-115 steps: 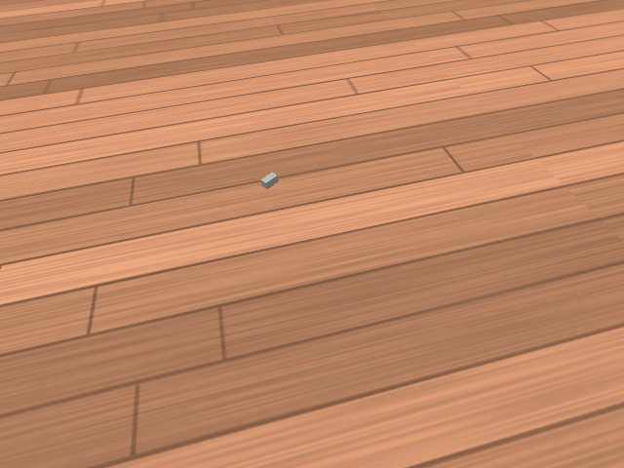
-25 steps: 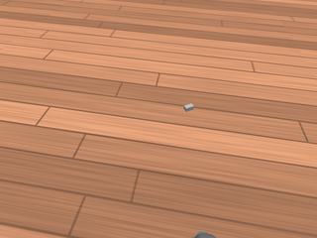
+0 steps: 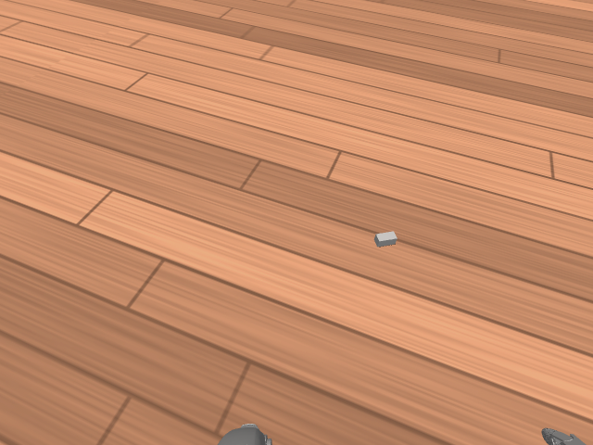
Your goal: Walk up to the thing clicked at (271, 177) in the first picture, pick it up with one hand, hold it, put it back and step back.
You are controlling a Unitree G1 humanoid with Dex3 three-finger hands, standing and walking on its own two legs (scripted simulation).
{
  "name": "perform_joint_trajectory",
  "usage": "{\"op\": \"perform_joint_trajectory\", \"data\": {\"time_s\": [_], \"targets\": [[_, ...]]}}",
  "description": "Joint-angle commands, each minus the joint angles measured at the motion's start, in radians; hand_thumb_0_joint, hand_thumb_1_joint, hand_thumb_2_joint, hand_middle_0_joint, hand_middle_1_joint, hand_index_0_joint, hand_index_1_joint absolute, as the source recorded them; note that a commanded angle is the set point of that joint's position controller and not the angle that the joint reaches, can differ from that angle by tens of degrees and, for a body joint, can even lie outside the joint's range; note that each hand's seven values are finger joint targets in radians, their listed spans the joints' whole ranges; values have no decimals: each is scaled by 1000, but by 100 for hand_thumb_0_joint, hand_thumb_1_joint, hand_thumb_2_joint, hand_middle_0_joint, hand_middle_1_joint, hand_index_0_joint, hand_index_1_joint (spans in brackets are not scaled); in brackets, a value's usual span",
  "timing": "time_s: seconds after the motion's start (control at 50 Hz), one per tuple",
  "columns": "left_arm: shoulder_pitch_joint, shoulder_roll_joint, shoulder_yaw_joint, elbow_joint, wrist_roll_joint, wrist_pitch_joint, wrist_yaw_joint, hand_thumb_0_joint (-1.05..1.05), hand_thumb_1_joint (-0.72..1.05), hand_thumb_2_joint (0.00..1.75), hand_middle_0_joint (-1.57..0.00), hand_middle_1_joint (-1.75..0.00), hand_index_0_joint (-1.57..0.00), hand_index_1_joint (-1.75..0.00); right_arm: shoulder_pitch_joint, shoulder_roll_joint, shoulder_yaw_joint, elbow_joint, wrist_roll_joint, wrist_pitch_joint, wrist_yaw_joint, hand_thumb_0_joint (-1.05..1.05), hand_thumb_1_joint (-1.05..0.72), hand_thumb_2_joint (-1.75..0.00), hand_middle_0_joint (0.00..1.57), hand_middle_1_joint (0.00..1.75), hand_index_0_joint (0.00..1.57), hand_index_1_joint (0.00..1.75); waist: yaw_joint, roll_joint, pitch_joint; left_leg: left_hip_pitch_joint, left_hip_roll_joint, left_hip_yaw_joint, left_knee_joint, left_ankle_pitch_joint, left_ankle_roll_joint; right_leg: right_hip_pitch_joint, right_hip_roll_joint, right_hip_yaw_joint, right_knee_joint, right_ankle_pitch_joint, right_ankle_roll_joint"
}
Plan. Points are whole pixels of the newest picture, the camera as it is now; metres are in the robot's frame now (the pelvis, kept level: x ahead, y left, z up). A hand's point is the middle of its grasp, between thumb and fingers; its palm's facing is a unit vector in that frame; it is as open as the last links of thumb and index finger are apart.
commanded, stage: walk up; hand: left
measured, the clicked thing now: (385, 239) +0.98 -0.32 -0.72
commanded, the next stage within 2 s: none
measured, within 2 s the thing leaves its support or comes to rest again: neither
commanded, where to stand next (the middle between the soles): +0.67 -0.67 m, yaw +14 degrees
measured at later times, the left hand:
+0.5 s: hand (261, 405) +0.20 +0.09 -0.11, palm faces +0.10 -0.92 -0.38, open 7.4 cm
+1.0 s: hand (354, 307) +0.38 -0.06 -0.14, palm faces +0.07 -0.93 -0.35, open 7.4 cm
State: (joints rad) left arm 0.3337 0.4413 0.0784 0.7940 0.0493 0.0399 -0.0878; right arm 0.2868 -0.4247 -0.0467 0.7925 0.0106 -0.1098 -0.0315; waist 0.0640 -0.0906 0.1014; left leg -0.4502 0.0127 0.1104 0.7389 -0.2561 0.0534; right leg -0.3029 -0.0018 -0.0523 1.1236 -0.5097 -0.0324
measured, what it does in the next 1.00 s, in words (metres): steps to the right: right foot, then left foot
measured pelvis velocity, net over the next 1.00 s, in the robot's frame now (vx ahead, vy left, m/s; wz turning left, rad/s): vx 0.32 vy -0.37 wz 0.15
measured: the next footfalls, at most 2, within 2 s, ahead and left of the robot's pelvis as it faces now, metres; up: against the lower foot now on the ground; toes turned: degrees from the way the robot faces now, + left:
right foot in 0.28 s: +0.24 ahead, -0.30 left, +0.00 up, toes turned -1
left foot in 0.64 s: +0.35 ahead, -0.14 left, +0.00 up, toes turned +13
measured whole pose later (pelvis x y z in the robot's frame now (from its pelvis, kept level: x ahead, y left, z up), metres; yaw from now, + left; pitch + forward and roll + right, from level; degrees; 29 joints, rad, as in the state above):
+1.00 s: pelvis +0.32 -0.37 +0.00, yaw +8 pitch -1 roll +1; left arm 0.24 0.51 0.13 0.77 0.05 0.08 -0.13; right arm 0.36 -0.49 -0.05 0.89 -0.03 -0.10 -0.05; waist -0.02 -0.11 0.05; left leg -0.38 0.17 -0.01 0.76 -0.37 -0.02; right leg -0.52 -0.15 0.06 0.88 -0.38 0.00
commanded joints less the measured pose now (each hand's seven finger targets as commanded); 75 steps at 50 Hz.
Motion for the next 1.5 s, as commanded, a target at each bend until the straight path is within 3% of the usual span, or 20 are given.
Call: {"op": "perform_joint_trajectory", "data": {"time_s": [0.0, 0.18, 0.26, 0.3, 0.4, 0.52, 0.58, 0.64, 0.66, 0.74, 0.92, 1.0, 1.02, 1.04, 1.06, 1.14, 1.22, 1.3, 1.36, 1.48], "targets": [[-29, 243, 80, -120, -14, -33, 10, 0, 90, 90, -20, -30, -20, -30, 117, -315, -96, -42, 6, -24, -49, 0, -90, -90, 20, 30, 20, 30, -56, 112, -87, 267, 347, -506, -365, -3, 194, -380, -147, 171, 167, 78, 16], [-100, 206, 99, -113, -3, -13, -43, 0, 90, 90, -20, -30, -20, -30, 54, -401, -114, -13, -29, -34, -22, 0, -90, -90, 20, 30, 20, 30, -50, 287, -94, 26, 240, -305, -346, -300, 149, -176, -140, 50, -263, 166, 25], [157, 255, 144, -6, 4, -28, -22, 0, 90, 90, -20, -30, -20, -30, -30, -291, -77, -6, -43, -2, -37, 0, -90, -90, 20, 30, 20, 30, 123, 24, -165, -231, 114, -93, 155, -204, 59, 281, -40, -33, -492, 145, 17], [54, 416, 149, -67, 5, -51, 1, 0, 90, 90, -20, -30, -20, -30, -31, -233, -56, -34, -21, 6, -61, 0, -90, -90, 20, 30, 20, 30, 82, -310, -72, -494, -23, -135, 592, -377, -2, 195, -415, 742, -958, -259, -164], [-75, 260, 109, -76, -9, -58, 21, 0, 90, 90, -20, -30, -20, -30, 108, -266, -59, 118, -4, -8, -36, 0, -90, -90, 20, 30, 20, 30, -21, -125, -23, -244, 64, -101, 340, -180, -11, 61, -245, 268, -764, 92, -195], [-63, 207, 76, -129, 6, -48, 18, 0, 90, 90, -20, -30, -20, -30, 103, -225, -51, 84, -6, -11, -30, 0, -90, -90, 20, 30, 20, 30, -3, -77, -80, -65, 22, -22, 51, -87, -4, 100, -256, 172, -724, 401, -204], [-134, 193, 60, -173, -7, -36, 12, 0, 90, 90, -20, -30, -20, -30, 254, -220, -62, 107, -8, -18, -44, 0, -90, -90, 20, 30, 20, 30, -111, 6, -124, 285, -7, -9, -171, 149, 14, -52, -204, 66, -526, 539, -142], [-22, 151, 51, -183, -2, -13, 15, 0, 90, 90, -20, -30, -20, -30, 305, -401, -119, 50, -32, -14, -82, 0, -90, -90, 20, 30, 20, 30, -116, 193, -198, 527, 461, -829, -415, -226, 185, -458, -18, 110, 38, -21, 18], [-2, 257, 75, -157, 4, 5, 18, 0, 90, 90, -20, -30, -20, -30, 229, -423, -124, 25, 5, -9, -84, 0, -90, -90, 20, 30, 20, 30, -112, 103, -175, 439, 509, -867, -445, -288, 240, -454, -47, 179, 148, -33, 30], [4, 237, 91, -112, 5, 11, 5, 0, 90, 90, -20, -30, -20, -30, 101, -328, -88, 32, -13, -17, -72, 0, -90, -90, 20, 30, 20, 30, -49, 125, -64, 171, 327, -445, -380, -175, 176, -350, -129, 186, 60, 92, 32], [-93, 204, 104, -114, -1, 21, -34, 0, 90, 90, -20, -30, -20, -30, 70, -425, -120, 44, -44, -15, -46, 0, -90, -90, 20, 30, 20, 30, -79, 306, -78, 33, 255, -282, -322, -324, 144, -226, -120, 51, -226, 119, 37], [146, 244, 143, -9, 4, 6, -16, 0, 90, 90, -20, -30, -20, -30, -19, -331, -86, 50, -55, 20, -57, 0, -90, -90, 20, 30, 20, 30, 84, 82, -153, -210, 145, -90, 85, -322, 57, 208, -25, -31, -456, 102, 25], [234, 330, 161, -2, 25, -6, -4, 0, 90, 90, -20, -30, -20, -30, -28, -210, -47, 36, -46, 28, -58, 0, -90, -90, 20, 30, 20, 30, 152, -256, -102, -425, 18, 29, 452, -368, 5, 223, -178, 286, -703, -172, -17], [104, 400, 151, -55, 14, -18, 10, 0, 90, 90, -20, -30, -20, -30, -57, -234, -57, 7, -23, 30, -77, 0, -90, -90, 20, 30, 20, 30, 100, -333, -52, -523, -30, -100, 566, -405, -10, 144, -328, 682, -929, -222, -106], [2, 401, 151, -92, -4, -21, 20, 0, 90, 90, -20, -30, -20, -30, -55, -274, -66, 29, -16, 26, -83, 0, -90, -90, 20, 30, 20, 30, 42, -196, -12, -467, 35, -173, 590, -311, -12, 83, -364, 713, -953, -263, -146], [-77, 266, 114, -91, -3, -32, 30, 0, 90, 90, -20, -30, -20, -30, 117, -274, -54, 160, -9, 5, -58, 0, -90, -90, 20, 30, 20, 30, -33, -141, -32, -271, 81, -73, 342, -205, -16, 67, -232, 320, -722, 118, -193], [-77, 221, 84, -128, 10, -32, 27, 0, 90, 90, -20, -30, -20, -30, 133, -238, -51, 145, -14, -1, -48, 0, -90, -90, 20, 30, 20, 30, -27, -118, -51, -106, 42, -31, 139, -174, -4, 31, -249, 283, -721, 307, -226], [-162, 165, 49, -188, -4, -13, 19, 0, 90, 90, -20, -30, -20, -30, 330, -250, -72, 184, -15, -16, -69, 0, -90, -90, 20, 30, 20, 30, -140, 47, -147, 372, 30, -60, -215, 145, 4, -158, -156, 116, -445, 391, -136], [6, 223, 64, -158, 8, 21, 26, 0, 90, 90, -20, -30, -20, -30, 248, -432, -125, 88, -13, -8, -100, 0, -90, -90, 20, 30, 20, 30, -112, 103, -191, 469, 525, -855, -442, -290, 253, -466, -22, 199, 93, -45, 36], [14, 217, 90, -95, 8, 25, 3, 0, 90, 90, -20, -30, -20, -30, 95, -329, -94, 75, -30, -16, -75, 0, -90, -90, 20, 30, 20, 30, -51, 181, -44, 115, 311, -347, -367, -166, 172, -332, -97, 194, 57, 133, 39]]}}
